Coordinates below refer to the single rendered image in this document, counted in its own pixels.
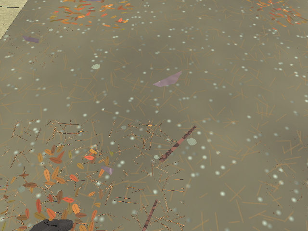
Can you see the left robot hand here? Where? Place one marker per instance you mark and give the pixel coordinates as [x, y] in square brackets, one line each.
[53, 225]

